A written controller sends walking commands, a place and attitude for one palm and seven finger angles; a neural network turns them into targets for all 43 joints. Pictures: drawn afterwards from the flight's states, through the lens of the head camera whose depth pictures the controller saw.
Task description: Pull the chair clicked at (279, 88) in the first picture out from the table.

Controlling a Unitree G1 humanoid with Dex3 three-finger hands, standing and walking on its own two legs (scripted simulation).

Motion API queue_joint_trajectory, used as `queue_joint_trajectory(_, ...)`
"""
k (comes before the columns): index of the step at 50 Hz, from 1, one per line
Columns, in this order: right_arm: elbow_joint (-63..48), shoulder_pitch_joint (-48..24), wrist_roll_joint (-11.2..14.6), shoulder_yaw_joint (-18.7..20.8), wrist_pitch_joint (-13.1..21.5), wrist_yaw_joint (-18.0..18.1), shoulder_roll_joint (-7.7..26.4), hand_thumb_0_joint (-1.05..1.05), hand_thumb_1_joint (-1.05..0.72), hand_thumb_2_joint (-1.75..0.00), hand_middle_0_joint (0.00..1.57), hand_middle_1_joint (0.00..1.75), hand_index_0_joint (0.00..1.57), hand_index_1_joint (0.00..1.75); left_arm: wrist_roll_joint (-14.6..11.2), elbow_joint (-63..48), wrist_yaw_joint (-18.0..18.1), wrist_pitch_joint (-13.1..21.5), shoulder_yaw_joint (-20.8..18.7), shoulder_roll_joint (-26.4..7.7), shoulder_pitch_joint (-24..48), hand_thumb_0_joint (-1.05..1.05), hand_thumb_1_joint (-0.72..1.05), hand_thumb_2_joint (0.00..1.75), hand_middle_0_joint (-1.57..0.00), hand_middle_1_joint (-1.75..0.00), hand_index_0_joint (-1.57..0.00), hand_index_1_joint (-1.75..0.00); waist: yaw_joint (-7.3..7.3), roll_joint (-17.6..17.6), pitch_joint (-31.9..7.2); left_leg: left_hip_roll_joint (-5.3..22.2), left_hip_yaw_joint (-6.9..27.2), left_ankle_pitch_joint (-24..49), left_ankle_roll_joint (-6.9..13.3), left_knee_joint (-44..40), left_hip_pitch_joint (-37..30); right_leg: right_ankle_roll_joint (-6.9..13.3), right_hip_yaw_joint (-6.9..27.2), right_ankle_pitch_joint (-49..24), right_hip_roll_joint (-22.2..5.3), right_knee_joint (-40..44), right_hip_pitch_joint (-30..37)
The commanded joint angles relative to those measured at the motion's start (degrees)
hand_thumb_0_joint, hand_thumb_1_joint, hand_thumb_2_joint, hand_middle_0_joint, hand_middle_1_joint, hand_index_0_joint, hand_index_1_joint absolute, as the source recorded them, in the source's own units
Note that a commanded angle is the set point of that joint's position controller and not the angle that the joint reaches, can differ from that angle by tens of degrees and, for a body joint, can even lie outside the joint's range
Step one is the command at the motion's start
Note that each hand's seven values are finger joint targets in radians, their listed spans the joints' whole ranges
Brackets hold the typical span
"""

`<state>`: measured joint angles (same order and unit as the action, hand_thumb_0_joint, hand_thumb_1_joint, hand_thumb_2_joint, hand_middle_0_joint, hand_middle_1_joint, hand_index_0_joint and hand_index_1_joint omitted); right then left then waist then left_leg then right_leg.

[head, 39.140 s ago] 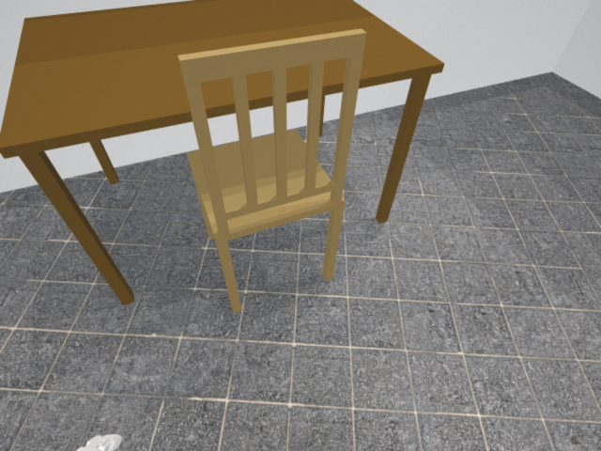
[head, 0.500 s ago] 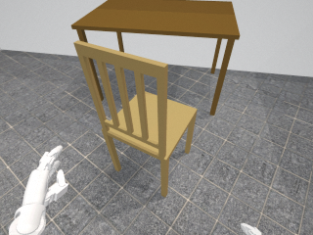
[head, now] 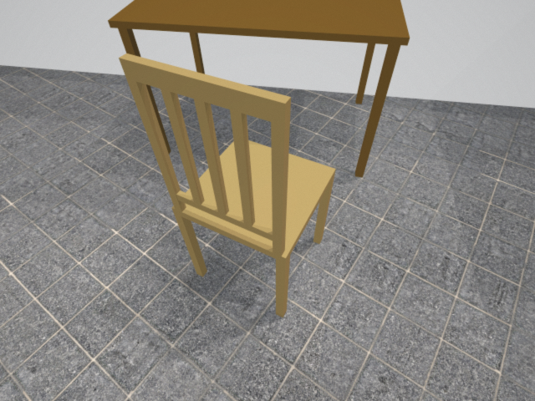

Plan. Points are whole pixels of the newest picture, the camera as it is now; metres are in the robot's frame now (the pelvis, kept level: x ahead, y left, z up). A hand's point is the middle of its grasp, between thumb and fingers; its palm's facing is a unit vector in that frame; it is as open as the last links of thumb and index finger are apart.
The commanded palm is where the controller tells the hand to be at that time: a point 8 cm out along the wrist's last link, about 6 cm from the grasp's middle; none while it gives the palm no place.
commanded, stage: let the arm hang, fingers relaxed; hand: left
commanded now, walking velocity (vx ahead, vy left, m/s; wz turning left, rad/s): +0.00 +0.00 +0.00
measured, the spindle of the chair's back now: (214, 164) +0.64 +0.16 -0.06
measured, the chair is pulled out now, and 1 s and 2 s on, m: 0.59 0.59 0.59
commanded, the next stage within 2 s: look to check the result in 0.48 s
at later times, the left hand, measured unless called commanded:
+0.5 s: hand out of the picture -0.01 +0.15 -0.18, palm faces +0.01 -0.99 -0.15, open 7.3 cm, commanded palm none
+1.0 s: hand out of the picture +0.01 +0.16 -0.18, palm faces +0.01 -0.98 -0.18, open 7.3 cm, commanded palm none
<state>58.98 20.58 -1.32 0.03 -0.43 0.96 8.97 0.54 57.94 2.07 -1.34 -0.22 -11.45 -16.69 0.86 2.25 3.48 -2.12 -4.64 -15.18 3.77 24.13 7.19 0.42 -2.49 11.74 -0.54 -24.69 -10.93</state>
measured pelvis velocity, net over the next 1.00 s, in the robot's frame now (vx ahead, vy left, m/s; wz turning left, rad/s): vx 0.02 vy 0.00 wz -0.01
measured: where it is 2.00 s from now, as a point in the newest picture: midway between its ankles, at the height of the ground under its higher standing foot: outside the picture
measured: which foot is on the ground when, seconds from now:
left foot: down 0.00-1.00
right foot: down 0.00-1.00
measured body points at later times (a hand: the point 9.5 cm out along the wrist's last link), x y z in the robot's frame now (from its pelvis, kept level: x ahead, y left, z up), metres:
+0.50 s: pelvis +0.01 +0.00 +0.00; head +0.02 +0.00 +0.45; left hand -0.01 +0.20 -0.16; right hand -0.03 -0.21 -0.16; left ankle -0.02 +0.07 -0.74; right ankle +0.02 -0.12 -0.74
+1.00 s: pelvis +0.02 +0.00 +0.00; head +0.04 +0.00 +0.45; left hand +0.01 +0.22 -0.16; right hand -0.03 -0.20 -0.16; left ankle -0.02 +0.07 -0.74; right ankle +0.02 -0.12 -0.74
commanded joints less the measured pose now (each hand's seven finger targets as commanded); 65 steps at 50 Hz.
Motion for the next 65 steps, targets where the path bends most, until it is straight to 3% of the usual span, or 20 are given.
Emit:
queue_joint_trajectory(1,-1.0,4.1,0.3,1.1,1.2,0.7,5.7,0.0,-0.9,-0.9,0.2,0.3,0.2,0.3,0.0,-1.3,-0.1,1.2,-0.4,-3.1,-2.4,0.0,0.9,0.9,-0.2,-0.3,-0.2,-0.3,-0.59,-4.5,1.6,8.9,9.3,0.9,0.6,-8.3,4.8,2.2,5.4,-2.1,-4.4,3.9,0.5)
queue_joint_trajectory(8,1.0,5.0,0.6,0.6,1.2,0.9,4.2,0.0,-0.9,-0.9,0.2,0.3,0.2,0.3,-0.1,1.3,0.3,1.6,0.1,-2.1,-4.5,0.0,0.9,0.9,-0.2,-0.3,-0.2,-0.3,-0.45,-2.4,2.6,8.4,8.0,2.7,0.4,-7.6,3.7,2.4,6.2,-2.6,-4.6,4.3,-1.1)
queue_joint_trajectory(11,1.8,5.2,0.6,0.5,1.3,0.9,3.6,0.0,-0.9,-0.9,0.2,0.3,0.2,0.3,0.0,2.0,0.4,1.7,0.1,-1.7,-5.1,0.0,0.9,0.9,-0.2,-0.3,-0.2,-0.3,-0.34,-3.1,2.7,8.2,7.7,3.8,0.3,-7.1,3.5,2.5,6.6,-3.2,-4.9,4.4,-1.2)
queue_joint_trajectory(14,2.3,5.4,0.6,0.5,1.4,1.1,3.0,0.0,-0.9,-0.9,0.2,0.3,0.2,0.3,0.0,2.8,0.5,1.8,0.2,-1.1,-5.6,0.0,0.9,0.9,-0.2,-0.3,-0.2,-0.3,-0.24,-1.0,3.4,8.2,7.5,3.9,0.2,-7.2,3.2,2.5,6.6,-2.9,-4.8,4.5,-1.9)
queue_joint_trajectory(19,2.9,5.7,0.6,0.5,1.3,1.2,2.4,0.0,-0.9,-0.9,0.2,0.3,0.2,0.3,0.0,3.7,0.5,1.8,0.2,-0.2,-5.9,0.0,0.9,0.9,-0.2,-0.3,-0.2,-0.3,-0.12,-1.4,4.4,8.3,7.6,2.9,0.1,-7.2,3.9,2.5,6.5,-2.5,-4.7,4.5,-2.2)
queue_joint_trajectory(22,3.0,6.0,0.6,0.5,1.6,1.4,2.4,0.0,-0.9,-0.9,0.2,0.3,0.2,0.3,0.0,3.8,0.5,1.9,0.1,0.3,-6.3,0.0,0.9,0.9,-0.2,-0.3,-0.2,-0.3,-0.18,0.1,2.6,8.5,7.4,6.3,0.1,-6.9,2.5,2.5,6.3,-5.0,-4.7,3.8,-1.5)
queue_joint_trajectory(28,3.6,6.4,0.7,0.5,1.6,1.5,1.9,0.0,-0.9,-0.9,0.2,0.3,0.2,0.3,-0.1,4.2,0.6,2.0,0.1,0.7,-6.1,0.0,0.9,0.9,-0.2,-0.3,-0.2,-0.3,-0.17,-3.1,2.2,8.4,7.2,8.5,0.1,-5.8,2.0,2.4,6.1,-5.9,-4.9,4.0,-0.8)
queue_joint_trajectory(33,3.8,6.6,0.7,0.5,1.5,1.5,1.8,0.0,-0.9,-0.9,0.2,0.3,0.2,0.3,-0.2,4.0,0.6,1.8,0.1,0.8,-6.0,0.0,0.9,0.9,-0.2,-0.3,-0.2,-0.3,-0.17,-1.8,3.7,8.5,7.3,7.2,0.1,-6.5,2.9,2.3,5.9,-4.6,-4.7,3.9,-1.5)
queue_joint_trajectory(52,4.3,6.5,0.8,0.5,1.9,1.8,1.9,0.0,-0.9,-0.9,0.2,0.3,0.2,0.3,-0.3,3.9,0.7,1.8,-0.2,0.5,-5.6,0.0,0.9,0.9,-0.2,-0.3,-0.2,-0.3,-0.05,-1.7,1.5,8.5,7.3,15.4,0.1,-5.6,-0.2,2.3,5.7,-8.6,-5.0,2.8,0.2)
queue_joint_trajectory(65,4.4,6.4,0.7,0.4,1.7,1.9,2.1,0.0,-0.9,-0.9,0.2,0.3,0.2,0.3,-0.2,4.2,0.6,1.6,-0.3,0.7,-5.7,0.0,0.9,0.9,-0.2,-0.3,-0.2,-0.3,-0.07,-1.1,3.2,8.7,7.5,13.8,0.1,-6.7,0.5,2.0,5.0,-6.1,-4.9,2.9,-0.5)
